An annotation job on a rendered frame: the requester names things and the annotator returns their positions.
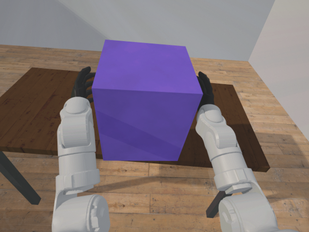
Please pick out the carton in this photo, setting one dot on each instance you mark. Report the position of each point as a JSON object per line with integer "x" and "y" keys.
{"x": 146, "y": 96}

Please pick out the robot right hand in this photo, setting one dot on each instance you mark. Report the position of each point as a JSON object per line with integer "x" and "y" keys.
{"x": 208, "y": 96}

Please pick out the table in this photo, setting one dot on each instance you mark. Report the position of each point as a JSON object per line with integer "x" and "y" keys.
{"x": 30, "y": 117}

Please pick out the left robot forearm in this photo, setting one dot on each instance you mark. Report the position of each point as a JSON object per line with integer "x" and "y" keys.
{"x": 76, "y": 150}

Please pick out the robot left hand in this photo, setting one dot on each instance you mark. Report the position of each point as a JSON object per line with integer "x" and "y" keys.
{"x": 80, "y": 84}

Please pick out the right robot forearm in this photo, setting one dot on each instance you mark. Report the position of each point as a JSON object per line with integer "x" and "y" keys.
{"x": 231, "y": 172}

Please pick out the left robot upper arm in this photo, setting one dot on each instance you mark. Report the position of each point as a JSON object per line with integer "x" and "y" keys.
{"x": 88, "y": 213}

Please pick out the right robot upper arm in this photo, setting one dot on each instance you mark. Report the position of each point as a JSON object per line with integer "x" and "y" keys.
{"x": 248, "y": 212}

